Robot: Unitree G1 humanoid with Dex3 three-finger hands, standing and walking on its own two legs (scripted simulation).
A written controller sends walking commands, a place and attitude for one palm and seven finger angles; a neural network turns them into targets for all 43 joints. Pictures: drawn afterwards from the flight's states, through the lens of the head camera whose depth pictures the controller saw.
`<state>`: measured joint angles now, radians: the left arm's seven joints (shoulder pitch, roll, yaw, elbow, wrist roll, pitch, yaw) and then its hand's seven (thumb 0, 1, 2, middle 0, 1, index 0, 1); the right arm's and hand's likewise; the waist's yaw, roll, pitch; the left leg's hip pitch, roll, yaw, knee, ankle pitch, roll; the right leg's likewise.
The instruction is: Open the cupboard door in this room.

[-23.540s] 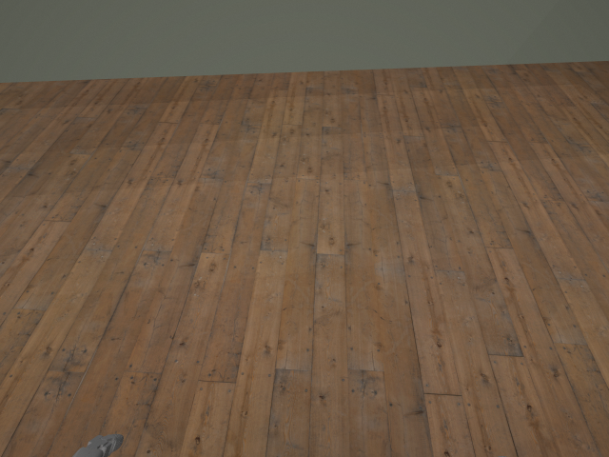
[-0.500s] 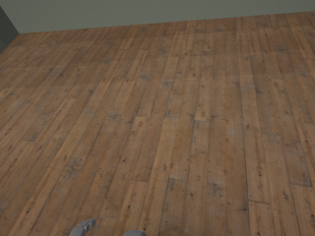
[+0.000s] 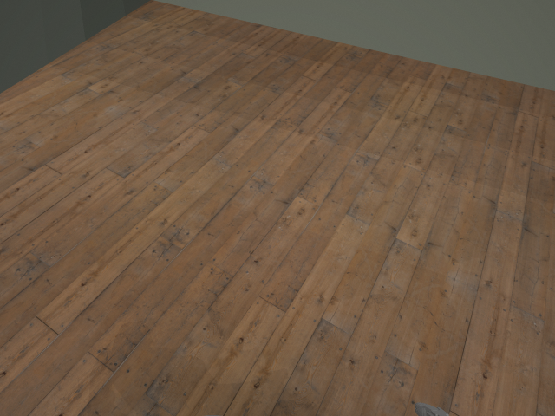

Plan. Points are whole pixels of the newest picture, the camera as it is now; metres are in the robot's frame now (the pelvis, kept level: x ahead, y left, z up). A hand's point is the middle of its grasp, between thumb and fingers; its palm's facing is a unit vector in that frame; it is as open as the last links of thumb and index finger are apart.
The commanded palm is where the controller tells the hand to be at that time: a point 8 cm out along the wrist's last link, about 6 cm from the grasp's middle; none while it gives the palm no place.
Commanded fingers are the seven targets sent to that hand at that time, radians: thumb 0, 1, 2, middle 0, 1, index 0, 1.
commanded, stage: turn or walk to find it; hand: left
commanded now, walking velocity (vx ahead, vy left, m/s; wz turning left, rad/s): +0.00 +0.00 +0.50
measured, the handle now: out of the picture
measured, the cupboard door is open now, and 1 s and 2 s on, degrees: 0 0 0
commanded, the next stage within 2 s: none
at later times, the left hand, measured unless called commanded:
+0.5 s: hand out of the picture +0.03 +0.16 -0.13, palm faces +0.24 -0.92 -0.29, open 7.4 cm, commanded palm none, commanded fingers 0.00 0.90 0.90 -0.20 -0.30 -0.20 -0.30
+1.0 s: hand out of the picture -0.13 +0.20 -0.17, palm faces +0.53 -0.81 -0.25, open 7.4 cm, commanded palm none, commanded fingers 0.00 0.90 0.90 -0.20 -0.30 -0.20 -0.30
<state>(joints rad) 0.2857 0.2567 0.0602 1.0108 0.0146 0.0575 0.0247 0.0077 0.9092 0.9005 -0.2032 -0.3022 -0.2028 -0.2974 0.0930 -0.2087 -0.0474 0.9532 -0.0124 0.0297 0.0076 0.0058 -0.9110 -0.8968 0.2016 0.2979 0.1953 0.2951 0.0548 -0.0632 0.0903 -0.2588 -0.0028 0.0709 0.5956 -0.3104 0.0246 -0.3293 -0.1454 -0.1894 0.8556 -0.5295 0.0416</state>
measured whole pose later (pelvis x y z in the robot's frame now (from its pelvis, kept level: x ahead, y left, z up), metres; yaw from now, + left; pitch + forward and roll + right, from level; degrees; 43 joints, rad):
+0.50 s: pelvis -0.02 -0.05 +0.01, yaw +14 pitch -1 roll +2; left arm 0.16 0.17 0.03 0.89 0.01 0.01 0.02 0.01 0.91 0.90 -0.20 -0.30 -0.20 -0.30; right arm 0.22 -0.25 -0.10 0.98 -0.02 0.09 0.01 0.01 -0.91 -0.90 0.20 0.30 0.20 0.30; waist -0.03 0.06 0.08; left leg -0.50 -0.05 -0.07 1.05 -0.43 -0.03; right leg -0.24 -0.07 -0.11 0.56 -0.31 -0.02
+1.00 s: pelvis -0.05 -0.01 +0.01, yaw +29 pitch +0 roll -1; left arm 0.22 0.28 0.07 0.99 0.01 0.08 0.01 0.01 0.91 0.90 -0.20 -0.30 -0.20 -0.30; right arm 0.11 -0.21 -0.05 0.93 -0.02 0.02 0.00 0.00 -0.91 -0.90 0.20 0.30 0.20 0.30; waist 0.03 -0.05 0.09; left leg -0.25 0.00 0.03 0.54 -0.29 0.03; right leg -0.44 -0.12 -0.09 1.07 -0.48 0.07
